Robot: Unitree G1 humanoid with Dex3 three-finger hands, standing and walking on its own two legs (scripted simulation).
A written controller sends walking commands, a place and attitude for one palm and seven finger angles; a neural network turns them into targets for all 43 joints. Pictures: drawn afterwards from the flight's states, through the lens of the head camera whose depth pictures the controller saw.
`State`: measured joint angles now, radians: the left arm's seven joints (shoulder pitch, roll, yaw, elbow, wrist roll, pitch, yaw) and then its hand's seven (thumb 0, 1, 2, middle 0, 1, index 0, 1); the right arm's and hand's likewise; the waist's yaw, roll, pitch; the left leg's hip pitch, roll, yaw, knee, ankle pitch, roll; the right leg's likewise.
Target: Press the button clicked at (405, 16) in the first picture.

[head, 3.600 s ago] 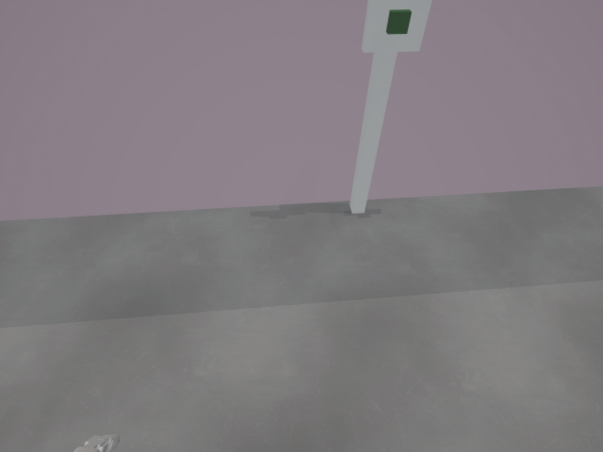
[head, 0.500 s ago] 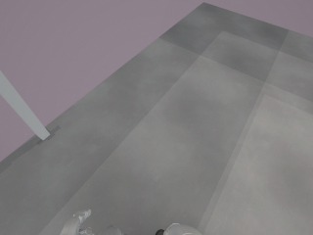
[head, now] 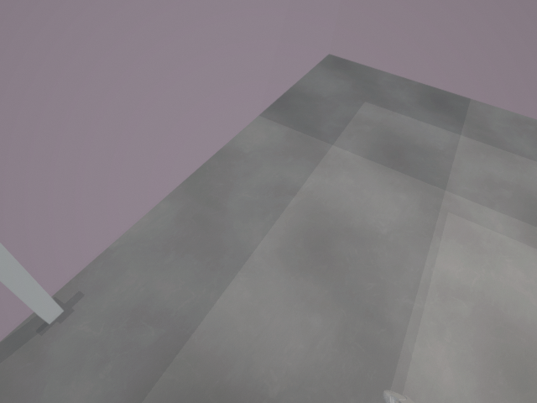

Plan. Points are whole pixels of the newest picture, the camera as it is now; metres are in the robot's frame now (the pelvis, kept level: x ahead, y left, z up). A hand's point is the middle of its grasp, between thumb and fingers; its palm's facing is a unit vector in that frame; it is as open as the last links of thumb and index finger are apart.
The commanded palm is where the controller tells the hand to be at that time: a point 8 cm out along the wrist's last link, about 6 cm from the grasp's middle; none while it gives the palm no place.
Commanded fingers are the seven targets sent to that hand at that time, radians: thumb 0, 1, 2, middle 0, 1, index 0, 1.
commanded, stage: walk to a spot facing it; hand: left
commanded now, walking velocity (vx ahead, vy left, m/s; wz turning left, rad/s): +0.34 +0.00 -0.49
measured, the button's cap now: out of the picture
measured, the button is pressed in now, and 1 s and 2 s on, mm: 0 0 0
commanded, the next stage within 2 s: turn to face it in 0.34 s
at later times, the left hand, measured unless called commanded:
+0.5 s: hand (241, 286) +0.38 +0.09 -0.17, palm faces -0.26 -0.94 -0.24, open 7.4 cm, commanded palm none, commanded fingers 0.00 0.90 0.90 -0.20 -0.30 -0.20 -0.30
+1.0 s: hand (218, 281) +0.39 +0.14 -0.18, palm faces +0.00 -0.98 -0.19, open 7.4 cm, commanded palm none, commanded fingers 0.00 0.90 0.90 -0.20 -0.30 -0.20 -0.30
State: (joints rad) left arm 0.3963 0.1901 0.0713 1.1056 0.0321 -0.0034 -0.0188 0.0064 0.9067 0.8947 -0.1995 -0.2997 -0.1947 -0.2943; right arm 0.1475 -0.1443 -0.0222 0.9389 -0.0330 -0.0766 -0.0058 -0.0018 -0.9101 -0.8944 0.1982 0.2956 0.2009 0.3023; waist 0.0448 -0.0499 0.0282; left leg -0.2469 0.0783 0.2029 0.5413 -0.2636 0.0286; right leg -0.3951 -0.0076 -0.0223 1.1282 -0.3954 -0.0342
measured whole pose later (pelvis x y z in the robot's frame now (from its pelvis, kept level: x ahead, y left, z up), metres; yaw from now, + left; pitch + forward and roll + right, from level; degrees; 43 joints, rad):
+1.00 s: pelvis +0.32 -0.05 +0.00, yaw -2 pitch +1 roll -2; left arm 0.19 0.22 0.08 0.98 0.02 0.04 0.01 0.00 0.91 0.89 -0.20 -0.30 -0.20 -0.29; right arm 0.20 -0.18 -0.04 0.94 -0.03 0.01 0.00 0.00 -0.91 -0.89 0.20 0.30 0.20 0.30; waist -0.02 -0.03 0.07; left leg -0.37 0.02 0.11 0.58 -0.24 0.08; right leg -0.47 -0.08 -0.06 1.13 -0.46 0.06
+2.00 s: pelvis +0.32 -0.10 +0.00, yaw +34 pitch +1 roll +0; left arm 0.21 0.28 0.08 0.92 0.02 0.06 0.01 0.01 0.90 0.89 -0.20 -0.30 -0.20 -0.29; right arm 0.11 -0.23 -0.05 0.89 -0.02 0.03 0.01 0.00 -0.91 -0.89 0.20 0.30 0.20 0.30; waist 0.02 -0.03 0.10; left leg -0.26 0.00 0.03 0.53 -0.29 0.03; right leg -0.48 -0.11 -0.05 1.10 -0.46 0.10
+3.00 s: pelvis +0.34 -0.10 +0.00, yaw +57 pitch -1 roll +0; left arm 0.24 0.19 0.04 0.98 0.03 0.01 -0.01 0.00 0.90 0.89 -0.20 -0.30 -0.19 -0.29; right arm 0.25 -0.19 -0.04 1.00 -0.02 0.02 0.00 0.00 -0.91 -0.89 0.20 0.30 0.20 0.30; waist -0.01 0.03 0.01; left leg -0.21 -0.01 0.02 0.51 -0.28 0.03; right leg -0.25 -0.05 -0.10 0.60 -0.39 0.05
